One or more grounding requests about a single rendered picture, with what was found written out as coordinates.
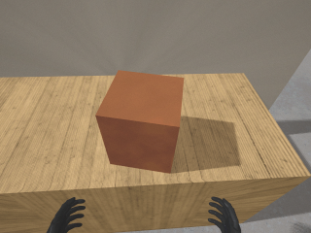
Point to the carton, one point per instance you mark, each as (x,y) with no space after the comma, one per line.
(139,120)

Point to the left robot hand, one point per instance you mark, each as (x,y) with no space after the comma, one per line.
(61,219)

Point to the right robot hand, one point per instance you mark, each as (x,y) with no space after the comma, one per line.
(229,221)

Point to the pedestal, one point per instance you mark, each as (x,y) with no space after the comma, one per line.
(229,146)

